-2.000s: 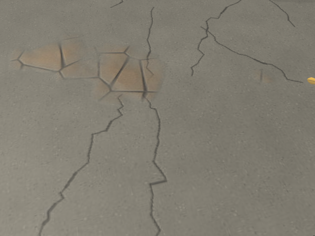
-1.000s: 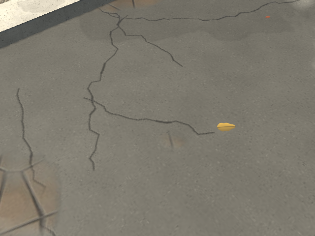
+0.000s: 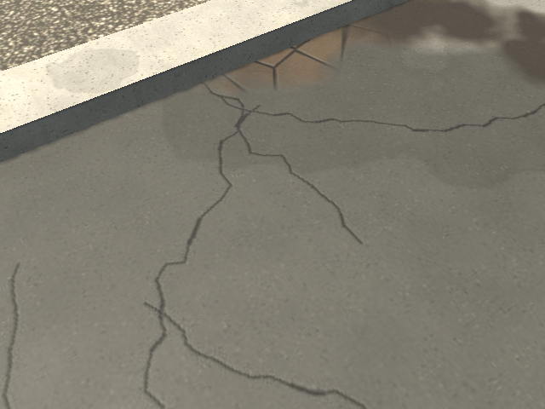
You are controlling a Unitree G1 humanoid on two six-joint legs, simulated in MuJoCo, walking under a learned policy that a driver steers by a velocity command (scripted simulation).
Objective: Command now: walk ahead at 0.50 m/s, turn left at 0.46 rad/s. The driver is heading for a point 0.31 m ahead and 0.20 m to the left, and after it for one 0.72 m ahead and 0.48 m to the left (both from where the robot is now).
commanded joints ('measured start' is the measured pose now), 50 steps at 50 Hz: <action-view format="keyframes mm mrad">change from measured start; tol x32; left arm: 1 -56 134 33 -46 4 -20 13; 50 -66 141 31 -72 -11 -19 5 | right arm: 1 6 -26 -9 -65 -6 5 3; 50 20 -40 -19 -243 -5 12 -1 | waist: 1 -28 -115 6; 17 -86 203 -358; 50 -7 -150 -10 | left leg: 1 -92 44 -48 -83 128 -15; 11 -61 -20 117 -451 162 58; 15 487 -163 168 -537 100 168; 17 985 230 -754 -751 -107 442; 33 380 3 -232 -836 147 204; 39 469 -7 -330 -574 255 145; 42 -161 -148 -127 185 -355 14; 50 -99 21 -40 13 -43 -5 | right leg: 1 38 -285 139 -200 215 -137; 9 203 -309 -32 -169 311 -104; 14 254 -301 -98 222 898 -46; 15 125 -259 -115 458 795 -7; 17 -523 34 109 1065 -435 82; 18 -633 -24 243 1094 -384 58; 31 -375 -53 189 278 266 119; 39 -90 -33 207 105 129 19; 42 526 -463 971 -6 -345 -231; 50 45 -286 309 -160 94 -142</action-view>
